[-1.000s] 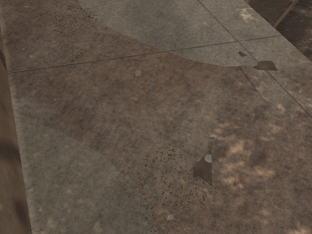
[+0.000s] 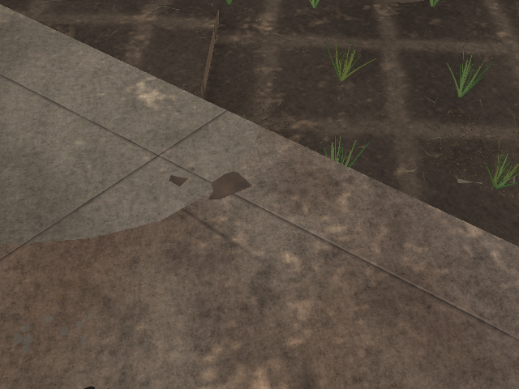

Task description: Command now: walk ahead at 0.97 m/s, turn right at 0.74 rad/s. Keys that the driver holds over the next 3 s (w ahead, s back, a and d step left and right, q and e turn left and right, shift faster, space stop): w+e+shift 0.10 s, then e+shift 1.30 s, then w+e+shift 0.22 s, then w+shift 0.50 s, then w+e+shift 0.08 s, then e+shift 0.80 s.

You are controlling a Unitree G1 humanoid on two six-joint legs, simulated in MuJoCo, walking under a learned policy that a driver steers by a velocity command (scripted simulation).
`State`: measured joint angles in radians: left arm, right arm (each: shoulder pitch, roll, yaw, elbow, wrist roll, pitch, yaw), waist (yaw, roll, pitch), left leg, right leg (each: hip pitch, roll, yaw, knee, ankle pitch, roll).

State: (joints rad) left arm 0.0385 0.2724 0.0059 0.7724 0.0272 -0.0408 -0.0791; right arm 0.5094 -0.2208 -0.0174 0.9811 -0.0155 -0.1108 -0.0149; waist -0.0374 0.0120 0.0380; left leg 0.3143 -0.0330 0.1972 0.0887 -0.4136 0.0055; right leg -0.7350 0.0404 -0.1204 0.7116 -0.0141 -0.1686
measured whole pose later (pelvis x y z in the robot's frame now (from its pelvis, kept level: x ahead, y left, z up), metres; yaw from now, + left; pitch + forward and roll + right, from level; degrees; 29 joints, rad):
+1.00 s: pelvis +0.48 -0.08 +0.02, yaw -57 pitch +1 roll +1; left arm 0.19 0.30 0.07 0.60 0.02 0.07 0.00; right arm 0.18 -0.31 -0.04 0.64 -0.02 0.07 -0.02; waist 0.01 0.04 0.06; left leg -0.55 0.06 0.00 1.05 -0.43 -0.08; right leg -0.37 0.12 0.11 0.54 -0.19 -0.08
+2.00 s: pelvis +0.39 -0.29 +0.02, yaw -103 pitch +2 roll +0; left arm 0.49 0.25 0.01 0.84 0.01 -0.07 -0.02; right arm 0.18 -0.30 -0.03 0.68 -0.03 0.00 0.07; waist 0.04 0.04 -0.01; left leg -0.78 0.12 0.06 0.93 -0.07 -0.01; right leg 0.15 0.12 0.02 0.17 -0.35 -0.12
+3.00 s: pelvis +0.19 -0.83 +0.03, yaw -144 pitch +1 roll +2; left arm 0.29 0.32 0.11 0.74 0.00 0.04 0.01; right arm 0.06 -0.30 -0.04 0.67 -0.03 0.07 -0.04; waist 0.07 0.01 0.08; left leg -0.57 0.01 -0.16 0.93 -0.30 -0.05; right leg -0.29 0.27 0.31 0.39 -0.04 -0.13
